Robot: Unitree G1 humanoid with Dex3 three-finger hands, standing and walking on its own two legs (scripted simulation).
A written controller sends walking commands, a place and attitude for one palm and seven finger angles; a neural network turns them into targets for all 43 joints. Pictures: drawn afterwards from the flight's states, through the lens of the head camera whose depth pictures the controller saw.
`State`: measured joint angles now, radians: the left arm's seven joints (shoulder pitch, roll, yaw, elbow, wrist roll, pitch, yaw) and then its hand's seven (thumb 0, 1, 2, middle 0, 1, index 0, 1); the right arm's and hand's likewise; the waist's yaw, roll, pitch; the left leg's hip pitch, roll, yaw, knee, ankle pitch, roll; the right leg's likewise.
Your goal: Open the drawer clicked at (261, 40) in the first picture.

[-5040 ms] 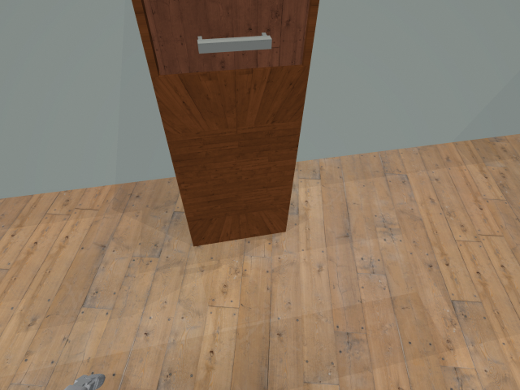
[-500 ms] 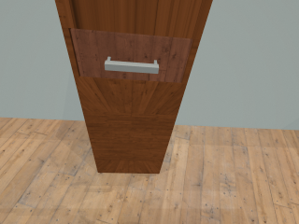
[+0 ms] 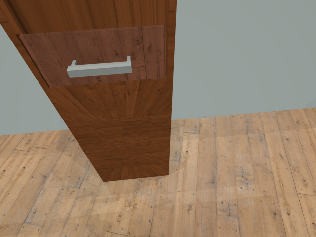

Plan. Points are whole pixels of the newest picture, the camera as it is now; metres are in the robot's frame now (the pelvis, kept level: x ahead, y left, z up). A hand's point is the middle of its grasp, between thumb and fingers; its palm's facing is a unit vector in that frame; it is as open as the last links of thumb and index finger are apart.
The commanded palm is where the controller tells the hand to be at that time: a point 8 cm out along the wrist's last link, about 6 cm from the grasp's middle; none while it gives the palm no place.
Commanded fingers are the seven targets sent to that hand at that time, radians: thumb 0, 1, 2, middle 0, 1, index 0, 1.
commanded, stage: come to a stop and stand still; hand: left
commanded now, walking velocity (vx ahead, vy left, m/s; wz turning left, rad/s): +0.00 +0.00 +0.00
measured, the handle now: (101, 65) +0.55 +0.16 +0.15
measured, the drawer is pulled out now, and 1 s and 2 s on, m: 0.00 0.00 0.00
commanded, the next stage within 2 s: look again from close up in 0.28 s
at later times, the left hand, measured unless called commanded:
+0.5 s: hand out of the picture +0.00 +0.21 -0.17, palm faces +0.00 -0.97 -0.24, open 7.3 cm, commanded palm none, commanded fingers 0.00 0.90 0.90 -0.20 -0.30 -0.20 -0.30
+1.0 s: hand out of the picture +0.02 +0.24 -0.17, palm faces -0.05 -0.98 -0.20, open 7.3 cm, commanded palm none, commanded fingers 0.00 0.90 0.90 -0.20 -0.30 -0.20 -0.30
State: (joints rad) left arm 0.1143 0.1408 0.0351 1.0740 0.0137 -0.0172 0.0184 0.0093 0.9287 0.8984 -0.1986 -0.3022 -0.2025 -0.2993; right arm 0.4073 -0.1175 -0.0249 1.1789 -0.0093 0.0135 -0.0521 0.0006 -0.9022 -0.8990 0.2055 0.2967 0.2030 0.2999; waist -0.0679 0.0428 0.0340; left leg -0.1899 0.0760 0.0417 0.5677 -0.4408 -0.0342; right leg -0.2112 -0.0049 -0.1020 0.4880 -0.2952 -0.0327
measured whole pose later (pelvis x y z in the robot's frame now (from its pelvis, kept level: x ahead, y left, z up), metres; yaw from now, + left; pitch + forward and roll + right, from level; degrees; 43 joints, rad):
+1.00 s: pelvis +0.00 +0.06 +0.00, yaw -3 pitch +0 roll +1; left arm 0.27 0.17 -0.01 1.07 0.02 0.01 0.02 0.01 0.91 0.90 -0.20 -0.30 -0.20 -0.30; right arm 0.29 -0.17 0.01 1.07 -0.01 -0.02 -0.02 0.00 -0.91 -0.90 0.20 0.30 0.20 0.30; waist 0.01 -0.01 0.03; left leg -0.20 -0.04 0.11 0.45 -0.26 0.07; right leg -0.20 -0.09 -0.01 0.48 -0.28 0.05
